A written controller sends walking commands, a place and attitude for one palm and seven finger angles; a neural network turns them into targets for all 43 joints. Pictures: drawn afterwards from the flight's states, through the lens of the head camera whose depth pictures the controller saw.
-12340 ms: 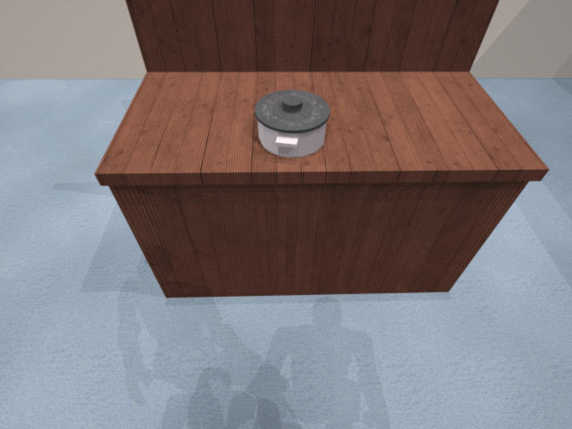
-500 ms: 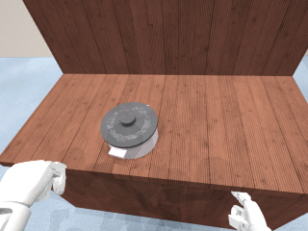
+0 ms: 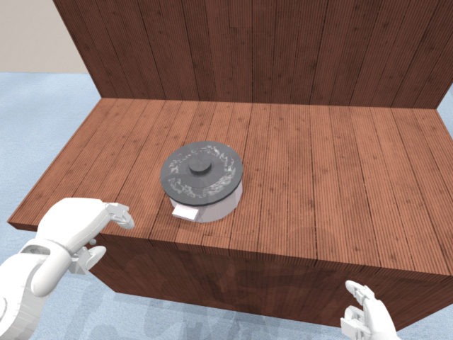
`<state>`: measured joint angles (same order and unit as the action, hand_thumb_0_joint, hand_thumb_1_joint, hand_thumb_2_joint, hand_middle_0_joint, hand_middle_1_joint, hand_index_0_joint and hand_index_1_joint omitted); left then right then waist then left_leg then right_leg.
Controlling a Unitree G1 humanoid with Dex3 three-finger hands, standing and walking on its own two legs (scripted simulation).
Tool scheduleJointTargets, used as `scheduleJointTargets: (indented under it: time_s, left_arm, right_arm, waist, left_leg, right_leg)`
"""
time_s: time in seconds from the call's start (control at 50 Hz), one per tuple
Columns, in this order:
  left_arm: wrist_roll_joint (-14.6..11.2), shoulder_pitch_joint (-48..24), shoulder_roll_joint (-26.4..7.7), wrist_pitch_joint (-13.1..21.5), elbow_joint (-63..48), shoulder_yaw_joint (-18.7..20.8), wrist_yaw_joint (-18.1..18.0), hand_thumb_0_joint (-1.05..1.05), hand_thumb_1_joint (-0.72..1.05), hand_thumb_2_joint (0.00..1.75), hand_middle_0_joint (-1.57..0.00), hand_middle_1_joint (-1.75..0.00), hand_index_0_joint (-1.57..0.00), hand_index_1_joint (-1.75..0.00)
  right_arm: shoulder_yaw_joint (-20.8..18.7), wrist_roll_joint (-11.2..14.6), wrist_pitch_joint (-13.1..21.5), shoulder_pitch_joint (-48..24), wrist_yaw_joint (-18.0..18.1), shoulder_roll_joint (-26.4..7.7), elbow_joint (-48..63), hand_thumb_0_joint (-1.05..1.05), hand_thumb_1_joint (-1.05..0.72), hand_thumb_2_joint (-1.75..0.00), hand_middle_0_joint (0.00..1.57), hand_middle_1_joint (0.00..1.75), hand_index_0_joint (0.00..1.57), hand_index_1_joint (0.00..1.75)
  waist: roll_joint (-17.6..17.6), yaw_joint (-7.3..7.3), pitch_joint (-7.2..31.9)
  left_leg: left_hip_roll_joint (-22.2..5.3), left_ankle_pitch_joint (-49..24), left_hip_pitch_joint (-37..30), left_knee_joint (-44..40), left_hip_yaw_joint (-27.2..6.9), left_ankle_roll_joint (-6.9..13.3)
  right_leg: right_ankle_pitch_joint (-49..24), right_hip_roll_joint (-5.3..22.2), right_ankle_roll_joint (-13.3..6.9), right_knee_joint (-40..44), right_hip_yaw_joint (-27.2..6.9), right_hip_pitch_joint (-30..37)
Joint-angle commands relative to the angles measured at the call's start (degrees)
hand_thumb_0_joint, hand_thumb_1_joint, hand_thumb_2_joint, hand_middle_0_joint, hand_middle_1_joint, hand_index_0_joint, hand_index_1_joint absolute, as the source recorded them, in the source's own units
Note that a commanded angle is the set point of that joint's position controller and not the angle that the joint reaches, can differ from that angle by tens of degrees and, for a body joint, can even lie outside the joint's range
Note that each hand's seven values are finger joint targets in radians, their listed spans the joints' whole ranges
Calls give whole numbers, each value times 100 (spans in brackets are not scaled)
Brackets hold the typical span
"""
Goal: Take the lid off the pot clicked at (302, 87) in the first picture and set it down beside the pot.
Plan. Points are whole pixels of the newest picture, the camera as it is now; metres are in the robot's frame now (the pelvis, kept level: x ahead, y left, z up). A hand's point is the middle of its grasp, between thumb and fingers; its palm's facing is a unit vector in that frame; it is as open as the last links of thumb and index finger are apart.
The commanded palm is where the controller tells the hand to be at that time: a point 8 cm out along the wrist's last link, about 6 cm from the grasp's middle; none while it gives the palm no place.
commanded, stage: reach forward and open the fingers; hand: left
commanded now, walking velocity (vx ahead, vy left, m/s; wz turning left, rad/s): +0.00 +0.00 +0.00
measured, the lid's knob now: (200, 164) +0.47 +0.12 +0.01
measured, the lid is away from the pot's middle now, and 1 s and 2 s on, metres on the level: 0.00 0.00 0.00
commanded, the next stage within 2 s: move the open hand above the knob in 0.32 s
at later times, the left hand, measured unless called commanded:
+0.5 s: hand (105, 209) +0.30 +0.25 +0.08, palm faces -0.25 -0.07 -0.97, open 10.3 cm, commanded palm +0.29 +0.25 +0.15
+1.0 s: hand (135, 184) +0.35 +0.22 +0.08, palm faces -0.26 -0.05 -0.96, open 10.3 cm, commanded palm +0.34 +0.20 +0.15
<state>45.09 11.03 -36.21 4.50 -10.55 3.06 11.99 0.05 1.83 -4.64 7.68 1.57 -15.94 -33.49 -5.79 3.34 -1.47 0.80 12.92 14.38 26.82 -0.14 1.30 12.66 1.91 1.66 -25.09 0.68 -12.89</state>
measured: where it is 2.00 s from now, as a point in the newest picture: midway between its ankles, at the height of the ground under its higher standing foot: outside the picture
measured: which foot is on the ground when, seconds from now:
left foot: down 0.00-1.00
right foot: down 0.00-1.00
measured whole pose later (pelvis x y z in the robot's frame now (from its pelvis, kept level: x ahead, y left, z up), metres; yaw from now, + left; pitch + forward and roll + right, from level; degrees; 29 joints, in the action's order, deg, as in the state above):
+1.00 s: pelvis +0.02 -0.01 +0.00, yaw +0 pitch +2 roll +0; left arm 47.6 -14.6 -32.6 -5.6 8.1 -6.7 14.4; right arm 1.5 4.1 -6.7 6.6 -1.1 -15.8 -33.7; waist -5.9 1.2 -0.9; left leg 0.7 13.5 14.2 25.3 -0.3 0.6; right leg 14.6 1.9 0.9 -26.0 0.8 -13.8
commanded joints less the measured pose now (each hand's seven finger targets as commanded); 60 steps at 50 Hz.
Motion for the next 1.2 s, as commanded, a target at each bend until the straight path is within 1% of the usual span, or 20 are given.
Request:
scheduleJointTargets:
  time_s: [0.0, 0.04, 0.1, 0.16, 0.24, 0.36, 0.44, 0.46, 0.54, 0.64, 0.66, 0.7, 0.78, 0.84, 0.9, 1.0, 1.04, 1.1, 1.14, 1.18]
  left_arm:
    - [34, -1417, -1498, -120, -311, 1065, -345, 0, -25, 128, -80, -8, -80, -8]
    - [32, -1585, -1473, -193, -314, 1020, -320, 0, -26, 128, -80, -8, -80, -8]
    - [-141, -1660, -771, -207, -776, 223, -217, 0, -26, 129, -80, -8, -80, -8]
    - [34, -1968, -1060, -262, -704, 338, -159, 0, -26, 130, -80, -8, -80, -8]
    - [372, -2742, -2071, -337, -32, 1185, -279, 0, -26, 131, -80, -8, -80, -8]
    - [-27, -2497, -641, -385, -361, -52, -106, 0, -27, 131, -81, -8, -81, -8]
    - [174, -2835, -1271, -804, 393, 271, 71, 0, -27, 131, -81, -8, -81, -8]
    - [217, -3235, -1141, -826, 212, 38, 119, 0, -27, 131, -81, -8, -81, -8]
    - [225, -3609, -1682, -639, -1072, 530, 103, 0, -27, 131, -81, -8, -81, -8]
    - [96, -2580, -1026, -747, 816, 262, 126, 0, -27, 131, -81, -8, -81, -8]
    - [73, -2640, -617, -808, 884, -189, 161, 0, -27, 131, -81, -8, -81, -8]
    - [170, -3555, -562, -887, 86, -495, 172, 0, -27, 131, -81, -8, -81, -8]
    - [338, -4396, -1399, -812, -689, 56, 85, 0, -27, 131, -81, -8, -81, -8]
    - [399, -3955, -1704, -813, 676, 563, -47, 0, -27, 131, -81, -8, -81, -8]
    - [267, -3734, -952, -906, 1418, -55, -42, 0, -27, 131, -81, -8, -81, -8]
    - [127, -4122, -341, -1019, 129, -841, 242, 0, -27, 131, -81, -8, -81, -8]
    - [252, -4487, -1083, -1008, 471, -219, 255, 0, -27, 131, -81, -8, -81, -8]
    - [380, -4808, -1399, -916, 1350, 45, 176, 0, -27, 131, -81, -8, -81, -8]
    - [384, -4947, -1700, -843, 1169, 376, 76, 0, -27, 131, -81, -8, -81, -8]
    - [284, -4980, -1026, -828, 995, -196, 62, 0, -27, 131, -81, -8, -81, -8]
  right_arm:
    - [-145, 53, 181, -738, 45, -504, 908, 0, -90, -90, 20, 30, 20, 30]
    - [-135, 103, 166, -864, -12, -523, 961, 0, -90, -90, 20, 30, 20, 30]
    - [-182, 83, 178, -874, -76, -466, 1081, 0, -90, -90, 20, 30, 20, 30]
    - [-154, 46, 179, -854, -84, -474, 1043, 0, -90, -90, 20, 30, 20, 30]
    - [-85, 81, 68, -839, -24, -589, 880, 0, -90, -90, 20, 30, 20, 30]
    - [-130, 74, 120, -777, -170, -433, 1022, 0, -90, -90, 20, 30, 20, 30]
    - [-94, 172, 50, -813, -224, -652, 942, 0, -90, -90, 20, 30, 20, 30]
    - [-88, 159, 33, -826, -196, -604, 970, 0, -90, -90, 20, 30, 20, 30]
    - [-101, 54, 218, -885, -194, -506, 1116, 0, -90, -90, 20, 30, 20, 30]
    - [-99, 198, 163, -555, -293, -590, 875, 0, -90, -90, 20, 30, 20, 30]
    - [-77, 211, 116, -575, -313, -557, 916, 0, -90, -90, 20, 30, 20, 30]
    - [-112, 203, 41, -771, -313, -576, 993, 0, -90, -90, 20, 30, 20, 30]
    - [-116, 91, 146, -775, -210, -514, 980, 0, -90, -90, 20, 30, 20, 30]
    - [-47, 152, 140, -601, -140, -561, 784, 0, -90, -90, 20, 30, 20, 30]
    - [-25, 249, 55, -587, -171, -534, 774, 0, -90, -90, 20, 30, 20, 30]
    - [-135, 193, 77, -908, -281, -500, 1067, 0, -90, -90, 20, 30, 20, 30]
    - [-111, 199, 52, -810, -235, -594, 915, 0, -90, -90, 20, 30, 20, 30]
    - [-45, 249, 1, -593, -90, -600, 745, 0, -90, -90, 20, 30, 20, 30]
    - [-73, 244, 16, -621, -82, -609, 752, 0, -90, -90, 20, 30, 20, 30]
    - [-70, 229, 31, -642, -105, -496, 816, 0, -90, -90, 20, 30, 20, 30]
  waist:
    - [221, -32, 876]
    - [103, 8, 906]
    - [-17, -72, 1242]
    - [114, -76, 1395]
    - [159, -16, 1060]
    - [-59, -121, 1682]
    - [416, -172, 1168]
    - [337, -200, 1341]
    - [-140, -52, 2279]
    - [587, -149, 1137]
    - [587, -187, 1041]
    - [410, -233, 1343]
    - [6, -183, 2255]
    - [330, -167, 1785]
    - [626, -173, 1364]
    - [341, -282, 2072]
    - [619, -331, 1856]
    - [732, -304, 1531]
    - [634, -211, 1861]
    - [426, -220, 2149]
  left_leg:
    - [-67, -684, -464, -523, -73, 79]
    - [-66, -724, -545, -541, -102, 69]
    - [-105, -849, -795, -620, -140, 70]
    - [-118, -846, -796, -635, -160, 86]
    - [-115, -654, -549, -690, -186, 71]
    - [-133, -1632, -1075, -523, -191, 41]
    - [-54, -1186, -549, -542, -164, 25]
    - [-39, -1260, -615, -566, -127, 45]
    - [-47, -2378, -1296, -296, -302, 126]
    - [-46, -1838, -651, -334, -113, 37]
    - [-24, -1565, -542, -416, -15, 32]
    - [-10, -1427, -672, -423, -42, 46]
    - [41, -1911, -1182, -267, -142, 131]
    - [48, -1622, -815, -243, -77, 107]
    - [52, -1341, -442, -320, 48, 81]
    - [113, -1840, -896, -125, 85, 159]
    - [101, -1655, -753, -109, 42, 163]
    - [105, -1308, -464, -230, 83, 164]
    - [93, -1422, -599, -183, 99, 194]
    - [122, -1782, -785, -149, 97, 196]
  right_leg:
    - [-248, -137, -263, 495, 219, 135]
    - [-292, -174, -300, 465, 180, 93]
    - [-385, -143, -262, 441, 238, 184]
    - [-358, -183, -274, 422, 230, 251]
    - [-206, -227, -353, 438, 179, 224]
    - [-858, -179, -303, 343, 268, 269]
    - [-825, -234, -325, 310, 215, 253]
    - [-806, -216, -315, 296, 246, 362]
    - [-1487, -184, -341, 148, 143, 655]
    - [-1363, -247, -303, 213, 263, 194]
    - [-1191, -230, -273, 240, 299, 205]
    - [-1161, -195, -280, 238, 248, 268]
    - [-1500, -200, -317, 156, 147, 607]
    - [-1424, -217, -342, 152, 150, 498]
    - [-1370, -164, -276, 160, 194, 409]
    - [-2017, -136, -251, 36, 126, 600]
    - [-1919, -179, -264, 70, 95, 518]
    - [-1613, -143, -242, 116, 128, 484]
    - [-1770, -107, -267, 90, 37, 666]
    - [-2073, -95, -263, 7, 94, 735]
